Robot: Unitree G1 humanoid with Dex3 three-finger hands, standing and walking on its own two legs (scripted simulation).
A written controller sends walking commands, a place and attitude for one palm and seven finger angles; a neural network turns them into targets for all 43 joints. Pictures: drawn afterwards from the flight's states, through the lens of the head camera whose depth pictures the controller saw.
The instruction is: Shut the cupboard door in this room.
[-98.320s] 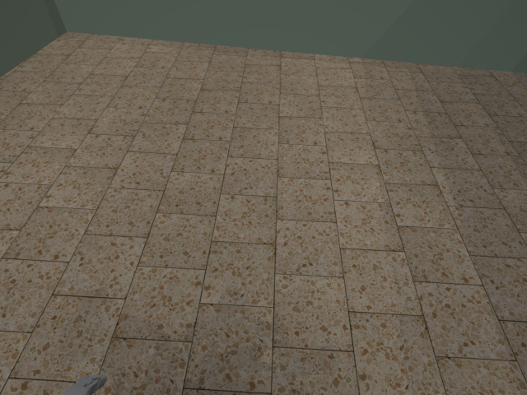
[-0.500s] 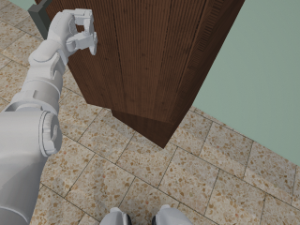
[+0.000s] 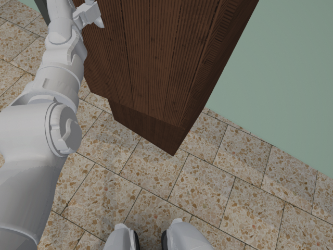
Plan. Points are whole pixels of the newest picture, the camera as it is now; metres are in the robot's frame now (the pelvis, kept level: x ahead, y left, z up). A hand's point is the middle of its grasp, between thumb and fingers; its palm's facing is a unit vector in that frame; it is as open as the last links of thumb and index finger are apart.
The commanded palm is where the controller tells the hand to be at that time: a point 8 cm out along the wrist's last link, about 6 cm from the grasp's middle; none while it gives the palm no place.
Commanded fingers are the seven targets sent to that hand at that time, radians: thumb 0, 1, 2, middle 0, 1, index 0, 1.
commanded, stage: pull the fist back off the door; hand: left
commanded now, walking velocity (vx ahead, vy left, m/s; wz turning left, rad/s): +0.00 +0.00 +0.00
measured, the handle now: out of the picture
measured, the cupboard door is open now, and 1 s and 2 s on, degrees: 10 10 10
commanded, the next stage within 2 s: draw the hand back to the body in 0.70 s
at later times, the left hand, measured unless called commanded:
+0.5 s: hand (94, 40) +0.52 +0.06 +0.15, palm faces +0.02 -1.00 -0.02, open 3.1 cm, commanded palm +0.49 +0.10 +0.15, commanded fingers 0.00 0.90 0.90 -1.30 -1.50 -1.30 -1.50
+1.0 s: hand (79, 44) +0.48 +0.08 +0.18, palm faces +0.04 -1.00 -0.02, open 3.1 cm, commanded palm +0.43 +0.14 +0.17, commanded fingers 0.00 0.90 0.90 -1.30 -1.50 -1.30 -1.50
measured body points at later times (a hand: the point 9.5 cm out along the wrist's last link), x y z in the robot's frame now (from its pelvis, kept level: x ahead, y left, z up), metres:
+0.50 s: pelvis +0.02 +0.00 +0.03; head +0.09 -0.01 +0.48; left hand +0.52 +0.12 +0.15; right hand +0.00 -0.27 -0.09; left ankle +0.02 +0.10 -0.67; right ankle -0.01 -0.08 -0.67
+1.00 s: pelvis +0.01 +0.00 +0.03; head +0.06 -0.02 +0.48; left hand +0.48 +0.14 +0.18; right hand +0.03 -0.24 -0.10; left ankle +0.02 +0.10 -0.67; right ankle -0.01 -0.08 -0.67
